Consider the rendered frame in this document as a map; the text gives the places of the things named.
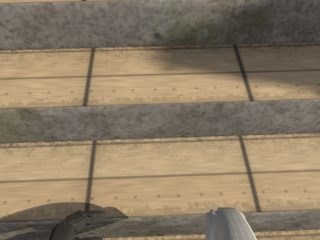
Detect robot left hand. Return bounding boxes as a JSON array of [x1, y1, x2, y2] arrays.
[[49, 210, 106, 240]]

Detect right robot thigh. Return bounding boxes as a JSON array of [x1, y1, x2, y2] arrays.
[[205, 207, 257, 240]]

